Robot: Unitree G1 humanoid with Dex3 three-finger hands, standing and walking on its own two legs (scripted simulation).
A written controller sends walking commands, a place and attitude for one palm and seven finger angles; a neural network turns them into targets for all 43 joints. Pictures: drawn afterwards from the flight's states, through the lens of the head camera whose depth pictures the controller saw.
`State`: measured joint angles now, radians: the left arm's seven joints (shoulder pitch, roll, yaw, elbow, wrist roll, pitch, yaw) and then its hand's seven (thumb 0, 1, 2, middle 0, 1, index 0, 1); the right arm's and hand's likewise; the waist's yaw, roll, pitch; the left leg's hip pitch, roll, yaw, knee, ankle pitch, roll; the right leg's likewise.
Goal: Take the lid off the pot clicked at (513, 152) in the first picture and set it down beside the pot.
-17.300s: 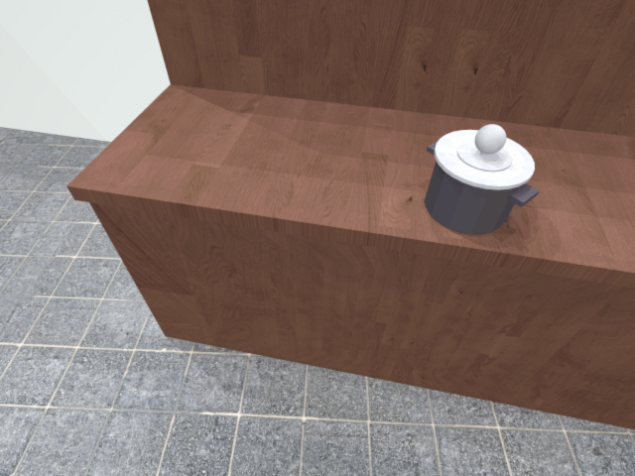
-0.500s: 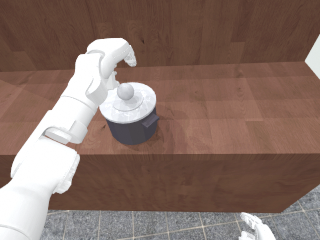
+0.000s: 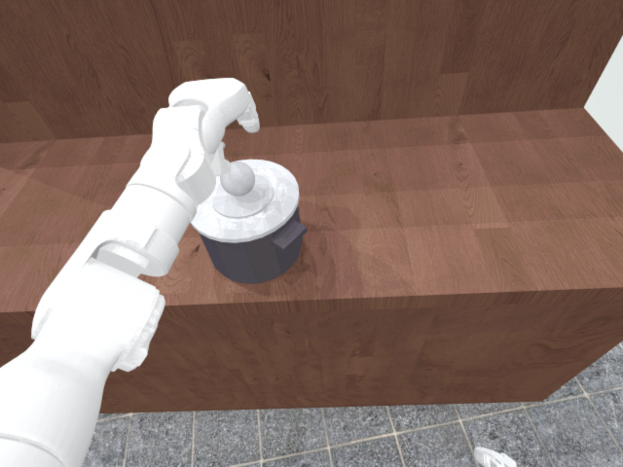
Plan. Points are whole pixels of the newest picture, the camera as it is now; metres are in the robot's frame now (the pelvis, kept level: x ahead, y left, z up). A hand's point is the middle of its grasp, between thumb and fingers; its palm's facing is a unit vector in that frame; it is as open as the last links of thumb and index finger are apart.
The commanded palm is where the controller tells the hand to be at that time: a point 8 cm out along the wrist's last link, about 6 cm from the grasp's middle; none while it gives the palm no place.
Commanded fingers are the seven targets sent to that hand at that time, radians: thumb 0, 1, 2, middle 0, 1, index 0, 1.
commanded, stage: lower the open fingers around the knob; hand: left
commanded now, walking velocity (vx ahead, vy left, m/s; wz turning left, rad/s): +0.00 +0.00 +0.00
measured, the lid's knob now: (237, 178) +0.50 +0.11 +0.10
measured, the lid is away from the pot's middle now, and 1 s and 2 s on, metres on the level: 0.00 0.00 0.00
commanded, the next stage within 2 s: close the fingers and squeeze the knob in 1.22 s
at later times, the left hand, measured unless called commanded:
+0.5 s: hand (225, 152) +0.46 +0.10 +0.18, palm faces -0.24 -0.06 -0.97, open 10.3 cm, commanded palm +0.45 +0.10 +0.22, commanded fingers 0.00 -0.39 1.58 -0.83 -0.08 -0.83 -0.08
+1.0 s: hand (230, 181) +0.45 +0.10 +0.14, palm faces -0.29 -0.08 -0.95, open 10.3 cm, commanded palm +0.44 +0.11 +0.19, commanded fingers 0.00 -0.39 1.58 -0.83 -0.08 -0.83 -0.08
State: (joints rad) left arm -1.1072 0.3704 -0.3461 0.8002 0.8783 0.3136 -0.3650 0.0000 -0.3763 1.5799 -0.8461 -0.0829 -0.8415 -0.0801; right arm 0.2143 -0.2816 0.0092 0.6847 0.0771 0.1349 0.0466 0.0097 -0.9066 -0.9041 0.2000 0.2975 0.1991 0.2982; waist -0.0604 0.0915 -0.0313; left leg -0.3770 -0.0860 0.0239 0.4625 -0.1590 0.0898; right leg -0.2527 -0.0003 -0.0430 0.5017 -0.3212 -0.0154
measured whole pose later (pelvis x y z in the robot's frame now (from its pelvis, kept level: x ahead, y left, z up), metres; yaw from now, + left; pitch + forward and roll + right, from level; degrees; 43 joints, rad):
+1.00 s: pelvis +0.00 -0.02 +0.00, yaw +0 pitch +3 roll +0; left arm -0.98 0.35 -0.32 0.83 0.85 0.28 -0.31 0.00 -0.38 1.58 -0.83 -0.08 -0.84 -0.08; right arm 0.19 -0.28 0.01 0.69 0.09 0.15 0.03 0.01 -0.91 -0.90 0.20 0.30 0.20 0.30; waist -0.06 0.08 -0.04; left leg -0.37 -0.06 0.01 0.48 -0.18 0.07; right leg -0.23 0.02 -0.05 0.50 -0.33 -0.04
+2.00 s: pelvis +0.01 -0.01 +0.00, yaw -1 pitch +5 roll +0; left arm -0.99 0.33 -0.33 0.84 0.86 0.29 -0.27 0.00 0.07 1.06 -0.62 -0.83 -0.65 -0.85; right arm 0.21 -0.27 0.00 0.69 0.08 0.15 0.04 0.01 -0.91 -0.90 0.20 0.30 0.20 0.30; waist -0.06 0.09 -0.05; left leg -0.38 -0.07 0.03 0.48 -0.18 0.08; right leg -0.25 0.01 -0.03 0.50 -0.33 -0.02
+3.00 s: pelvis +0.00 -0.01 +0.00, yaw -1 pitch +4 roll +0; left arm -0.99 0.37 -0.31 0.82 0.86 0.28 -0.31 -0.01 0.14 0.95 -0.61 -0.88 -0.70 -0.94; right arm 0.20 -0.28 0.01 0.68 0.09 0.16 0.03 0.01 -0.91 -0.90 0.20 0.30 0.20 0.30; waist -0.07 0.08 -0.03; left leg -0.38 -0.06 0.02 0.49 -0.18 0.07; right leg -0.24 0.03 -0.04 0.49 -0.32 -0.03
